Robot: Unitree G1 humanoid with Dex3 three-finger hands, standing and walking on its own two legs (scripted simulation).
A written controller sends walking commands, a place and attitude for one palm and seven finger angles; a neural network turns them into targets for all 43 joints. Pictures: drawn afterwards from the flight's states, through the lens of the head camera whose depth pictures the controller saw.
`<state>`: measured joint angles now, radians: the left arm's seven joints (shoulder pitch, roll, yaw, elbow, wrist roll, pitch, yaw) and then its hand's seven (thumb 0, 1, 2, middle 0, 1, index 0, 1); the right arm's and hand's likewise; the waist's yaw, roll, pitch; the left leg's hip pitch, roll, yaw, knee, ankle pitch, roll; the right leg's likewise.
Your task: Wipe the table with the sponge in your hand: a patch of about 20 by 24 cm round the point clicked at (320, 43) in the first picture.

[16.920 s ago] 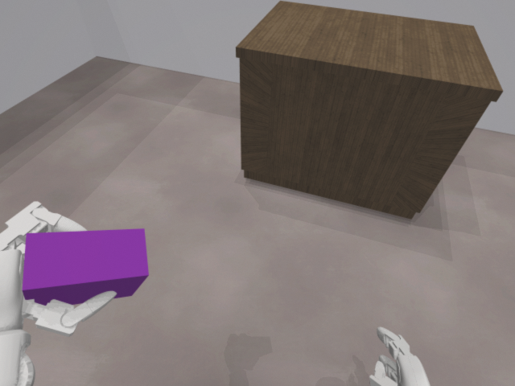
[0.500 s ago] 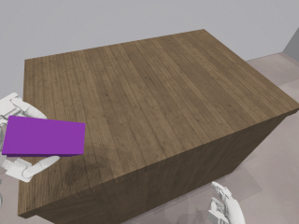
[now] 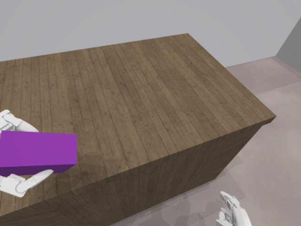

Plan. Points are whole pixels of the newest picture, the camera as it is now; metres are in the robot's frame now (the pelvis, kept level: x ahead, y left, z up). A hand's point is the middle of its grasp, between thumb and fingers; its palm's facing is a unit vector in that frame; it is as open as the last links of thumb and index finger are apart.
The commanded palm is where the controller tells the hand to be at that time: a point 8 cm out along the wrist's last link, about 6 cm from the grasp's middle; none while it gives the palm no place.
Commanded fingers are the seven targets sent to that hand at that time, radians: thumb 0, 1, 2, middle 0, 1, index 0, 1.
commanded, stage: shuffle to correct the standing spot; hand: left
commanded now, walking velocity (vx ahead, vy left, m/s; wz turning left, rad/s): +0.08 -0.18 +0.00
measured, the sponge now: (48, 155) +0.22 +0.23 +0.14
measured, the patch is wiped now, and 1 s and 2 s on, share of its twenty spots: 0.00 0.00 0.00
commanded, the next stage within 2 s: come to a stop and stand still in 0.40 s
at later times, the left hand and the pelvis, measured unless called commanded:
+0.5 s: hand (93, 155) +0.22 +0.13 +0.16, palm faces +0.39 -0.80 -0.46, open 10.0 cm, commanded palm +0.17 +0.16 +0.18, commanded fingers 0.00 0.10 1.30 -1.20 -1.60 -1.20 -1.60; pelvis +0.02 -0.13 +0.00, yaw +1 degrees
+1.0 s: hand (133, 184) +0.17 +0.05 +0.15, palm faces +0.36 -0.71 -0.61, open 10.0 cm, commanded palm +0.12 +0.09 +0.18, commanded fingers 0.00 0.10 1.30 -1.20 -1.60 -1.20 -1.60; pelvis -0.02 -0.20 -0.02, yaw +4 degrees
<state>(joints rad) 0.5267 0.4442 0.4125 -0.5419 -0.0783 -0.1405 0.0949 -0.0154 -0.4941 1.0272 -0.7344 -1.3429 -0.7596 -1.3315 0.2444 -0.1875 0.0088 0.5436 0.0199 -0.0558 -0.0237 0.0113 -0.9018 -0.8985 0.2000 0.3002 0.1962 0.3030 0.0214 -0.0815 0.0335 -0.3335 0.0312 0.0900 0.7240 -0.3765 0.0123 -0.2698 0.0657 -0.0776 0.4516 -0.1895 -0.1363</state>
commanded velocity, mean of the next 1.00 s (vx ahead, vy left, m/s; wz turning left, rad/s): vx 0.08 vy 0.02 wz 0.00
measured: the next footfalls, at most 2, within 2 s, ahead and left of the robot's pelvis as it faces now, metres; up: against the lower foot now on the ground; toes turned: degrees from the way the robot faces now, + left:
left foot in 0.04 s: +0.04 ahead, +0.13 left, +0.00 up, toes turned +6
right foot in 0.24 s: +0.08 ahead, -0.15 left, +0.00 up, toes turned -2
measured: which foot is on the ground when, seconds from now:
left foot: up 0.00-0.02, down 0.04-0.26, up 0.28-0.54, down 0.56-0.96, up 0.98-1.00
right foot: down 0.00-0.06, up 0.08-0.22, down 0.24-0.84, up 0.86-0.96, down 0.98-1.00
